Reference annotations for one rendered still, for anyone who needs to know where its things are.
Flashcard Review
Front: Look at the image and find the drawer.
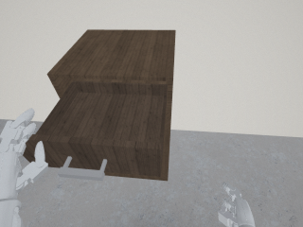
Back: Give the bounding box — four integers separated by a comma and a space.
23, 80, 168, 177

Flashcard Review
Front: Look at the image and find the left robot hand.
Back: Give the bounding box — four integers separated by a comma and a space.
0, 108, 48, 200

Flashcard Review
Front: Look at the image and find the robot left forearm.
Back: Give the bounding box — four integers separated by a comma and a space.
0, 198, 24, 227

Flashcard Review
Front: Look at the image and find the cabinet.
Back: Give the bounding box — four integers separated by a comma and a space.
47, 29, 176, 181

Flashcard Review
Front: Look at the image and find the handle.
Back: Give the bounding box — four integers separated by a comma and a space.
57, 156, 107, 181

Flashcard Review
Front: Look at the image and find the right robot hand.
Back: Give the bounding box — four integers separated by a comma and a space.
218, 182, 256, 227

